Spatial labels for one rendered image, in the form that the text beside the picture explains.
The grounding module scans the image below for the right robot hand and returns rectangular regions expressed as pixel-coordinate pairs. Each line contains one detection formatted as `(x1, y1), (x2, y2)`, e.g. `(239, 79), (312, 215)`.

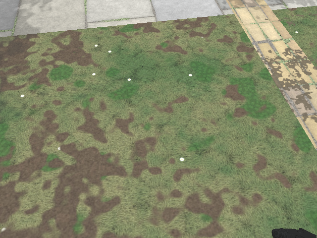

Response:
(271, 228), (317, 238)

